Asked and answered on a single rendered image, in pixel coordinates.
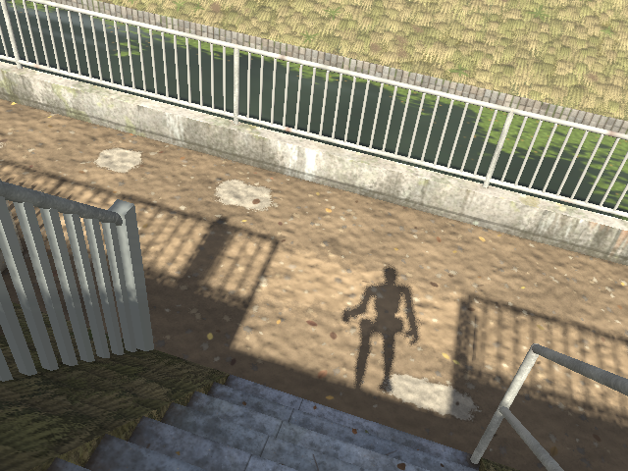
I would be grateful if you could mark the stairs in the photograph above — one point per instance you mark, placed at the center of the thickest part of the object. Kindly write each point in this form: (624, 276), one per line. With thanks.
(245, 426)

